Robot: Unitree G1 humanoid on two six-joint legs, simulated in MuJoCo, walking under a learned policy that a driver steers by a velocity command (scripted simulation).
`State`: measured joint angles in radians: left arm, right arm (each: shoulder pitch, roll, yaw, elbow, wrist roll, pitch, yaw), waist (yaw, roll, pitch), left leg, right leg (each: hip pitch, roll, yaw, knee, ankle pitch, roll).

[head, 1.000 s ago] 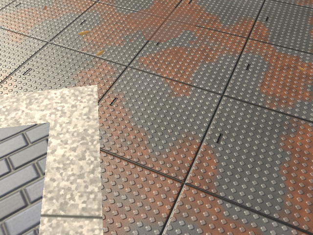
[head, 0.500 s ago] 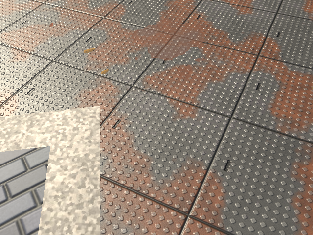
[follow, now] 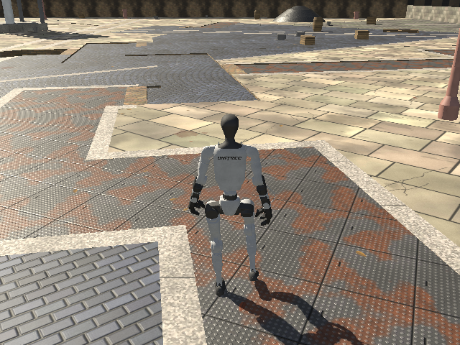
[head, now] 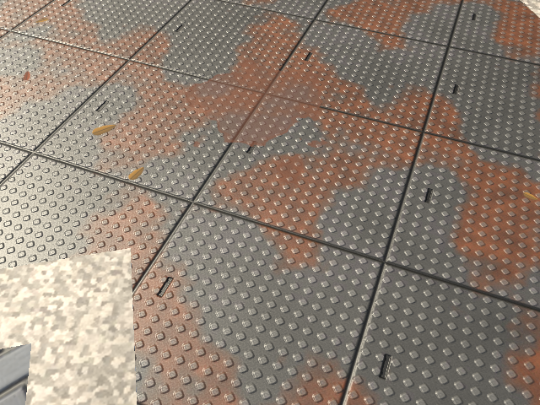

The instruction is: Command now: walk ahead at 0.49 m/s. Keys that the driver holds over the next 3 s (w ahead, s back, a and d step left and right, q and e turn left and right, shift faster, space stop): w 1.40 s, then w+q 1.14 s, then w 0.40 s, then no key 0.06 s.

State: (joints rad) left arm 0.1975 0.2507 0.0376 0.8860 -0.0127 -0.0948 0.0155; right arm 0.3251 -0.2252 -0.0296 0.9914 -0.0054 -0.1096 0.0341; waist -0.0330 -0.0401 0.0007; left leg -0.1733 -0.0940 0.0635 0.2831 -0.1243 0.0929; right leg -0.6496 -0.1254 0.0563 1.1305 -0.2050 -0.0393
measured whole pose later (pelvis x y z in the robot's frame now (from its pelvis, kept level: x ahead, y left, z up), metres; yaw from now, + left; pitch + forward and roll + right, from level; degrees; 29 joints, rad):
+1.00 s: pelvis +0.55 -0.01 -0.01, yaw +1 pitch +2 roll +0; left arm 0.30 0.26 0.05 0.96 -0.02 -0.10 0.00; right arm 0.17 -0.24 -0.05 0.90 0.00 -0.10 0.03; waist 0.00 -0.03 0.03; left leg -0.35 -0.03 0.07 0.47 -0.15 0.07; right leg -0.42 -0.05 0.03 1.19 -0.36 -0.05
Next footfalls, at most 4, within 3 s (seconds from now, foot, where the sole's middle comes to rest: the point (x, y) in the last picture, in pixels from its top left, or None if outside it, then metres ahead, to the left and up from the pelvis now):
0.30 right None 0.33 -0.17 -0.78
0.86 left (243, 357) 0.65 0.07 -0.78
1.44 right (321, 256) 0.96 -0.16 -0.78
2.00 left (228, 196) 1.21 0.13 -0.78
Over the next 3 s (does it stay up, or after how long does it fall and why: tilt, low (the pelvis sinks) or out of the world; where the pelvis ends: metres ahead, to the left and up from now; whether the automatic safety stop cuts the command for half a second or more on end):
stays up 1.55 0.26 -0.02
